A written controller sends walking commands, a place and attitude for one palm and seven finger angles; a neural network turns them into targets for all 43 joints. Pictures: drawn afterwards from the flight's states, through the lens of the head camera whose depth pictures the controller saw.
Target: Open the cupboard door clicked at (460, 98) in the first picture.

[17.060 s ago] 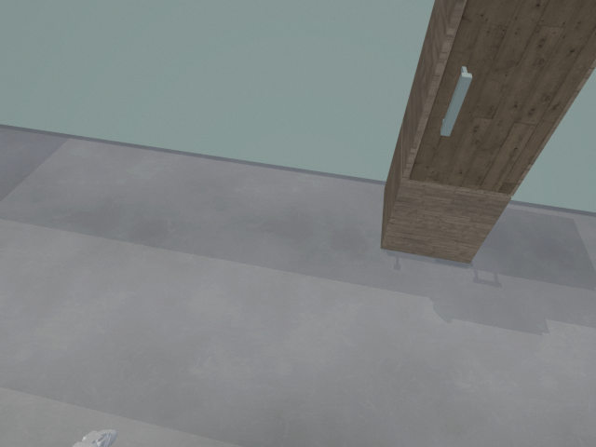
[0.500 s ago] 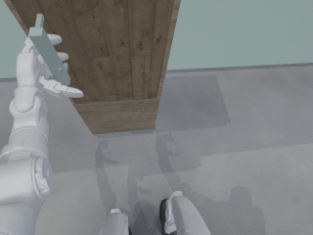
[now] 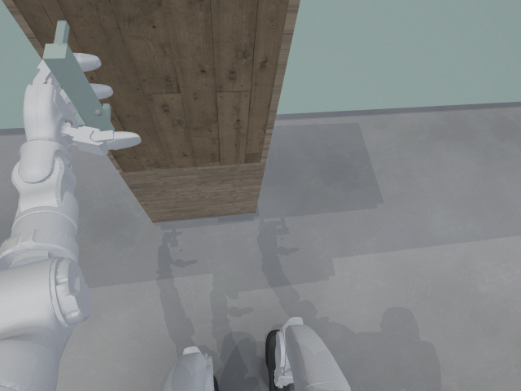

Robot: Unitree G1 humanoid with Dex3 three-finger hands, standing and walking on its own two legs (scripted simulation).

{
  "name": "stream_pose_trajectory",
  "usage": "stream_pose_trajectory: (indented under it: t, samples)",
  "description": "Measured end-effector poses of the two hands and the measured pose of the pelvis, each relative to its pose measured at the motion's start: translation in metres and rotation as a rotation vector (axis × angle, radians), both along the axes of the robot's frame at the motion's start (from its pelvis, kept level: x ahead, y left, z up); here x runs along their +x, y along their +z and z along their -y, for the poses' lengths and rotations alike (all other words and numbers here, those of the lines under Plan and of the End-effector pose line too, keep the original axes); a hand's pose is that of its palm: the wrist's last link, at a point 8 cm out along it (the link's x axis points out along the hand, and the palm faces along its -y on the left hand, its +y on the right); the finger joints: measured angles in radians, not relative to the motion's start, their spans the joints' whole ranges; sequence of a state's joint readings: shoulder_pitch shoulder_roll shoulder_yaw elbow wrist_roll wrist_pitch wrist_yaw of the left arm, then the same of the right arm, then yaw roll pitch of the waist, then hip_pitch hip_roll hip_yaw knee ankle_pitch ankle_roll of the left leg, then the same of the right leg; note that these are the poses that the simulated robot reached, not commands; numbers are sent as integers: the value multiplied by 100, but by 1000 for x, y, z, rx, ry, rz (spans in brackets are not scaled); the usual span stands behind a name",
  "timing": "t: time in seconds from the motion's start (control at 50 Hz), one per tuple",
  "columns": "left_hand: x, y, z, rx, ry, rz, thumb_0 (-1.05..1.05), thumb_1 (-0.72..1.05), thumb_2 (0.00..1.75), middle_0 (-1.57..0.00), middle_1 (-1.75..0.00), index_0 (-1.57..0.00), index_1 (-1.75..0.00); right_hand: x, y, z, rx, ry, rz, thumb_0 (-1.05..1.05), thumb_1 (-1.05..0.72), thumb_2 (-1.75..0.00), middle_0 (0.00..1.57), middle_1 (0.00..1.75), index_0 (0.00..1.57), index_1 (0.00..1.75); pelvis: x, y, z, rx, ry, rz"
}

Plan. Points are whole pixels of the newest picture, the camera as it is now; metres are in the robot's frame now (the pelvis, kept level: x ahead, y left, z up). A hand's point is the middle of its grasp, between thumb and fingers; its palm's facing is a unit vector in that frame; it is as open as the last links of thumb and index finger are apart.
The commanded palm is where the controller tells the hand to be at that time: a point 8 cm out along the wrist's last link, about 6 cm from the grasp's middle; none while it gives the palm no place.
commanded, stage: close the thumb around the handle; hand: left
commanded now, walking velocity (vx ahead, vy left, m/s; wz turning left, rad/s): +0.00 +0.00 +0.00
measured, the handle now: (86, 87) +0.56 +0.22 +0.05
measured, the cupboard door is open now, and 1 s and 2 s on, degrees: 0 13 48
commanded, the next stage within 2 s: pull the door open along its arc in 0.48 s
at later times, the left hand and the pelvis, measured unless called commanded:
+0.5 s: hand (96, 116) +0.50 +0.19 +0.06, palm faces +0.03 -1.00 -0.02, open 6.2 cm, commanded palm +0.48 +0.24 +0.06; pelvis +0.00 +0.00 +0.00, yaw +0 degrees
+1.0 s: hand (109, 157) +0.44 +0.17 +0.06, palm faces +0.01 -1.00 -0.03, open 6.5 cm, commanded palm +0.38 +0.21 +0.06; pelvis +0.02 +0.00 +0.02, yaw -1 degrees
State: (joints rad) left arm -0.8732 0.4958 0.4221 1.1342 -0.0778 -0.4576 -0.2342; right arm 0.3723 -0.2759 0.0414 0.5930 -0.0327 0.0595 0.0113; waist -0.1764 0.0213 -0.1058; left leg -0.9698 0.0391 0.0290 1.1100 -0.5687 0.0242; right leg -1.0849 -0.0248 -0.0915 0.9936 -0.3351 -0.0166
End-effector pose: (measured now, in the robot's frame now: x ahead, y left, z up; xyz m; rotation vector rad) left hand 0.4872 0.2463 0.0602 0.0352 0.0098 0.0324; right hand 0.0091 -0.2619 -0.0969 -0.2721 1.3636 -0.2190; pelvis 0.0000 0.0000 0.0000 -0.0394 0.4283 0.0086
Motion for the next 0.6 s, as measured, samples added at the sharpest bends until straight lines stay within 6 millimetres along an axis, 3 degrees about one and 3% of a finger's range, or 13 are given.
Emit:
stream_pose_trajectory:
  t: [0.34, 0.6]
  samples:
    - [-6, 0, -8, -5, -2, -6, 0, 58, 76, -37, -132, -37, -132, 6, 2, -7, 12, 4, -5, 0, -90, -90, 20, 30, 20, 30, 5, 4, -4, -5, 3, 10]
    - [-8, 0, 0, -7, 11, 0, 0, 67, 82, -34, -133, -32, -134, 11, 1, -8, 15, 5, 31, 0, -90, -90, 20, 30, 20, 30, 3, 3, -4, -2, 0, 18]
